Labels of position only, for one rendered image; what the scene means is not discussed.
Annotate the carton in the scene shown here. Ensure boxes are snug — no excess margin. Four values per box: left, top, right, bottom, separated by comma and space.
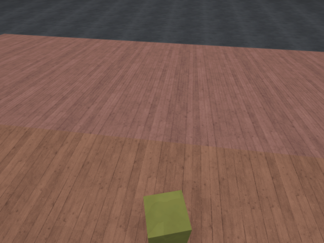
143, 190, 192, 243

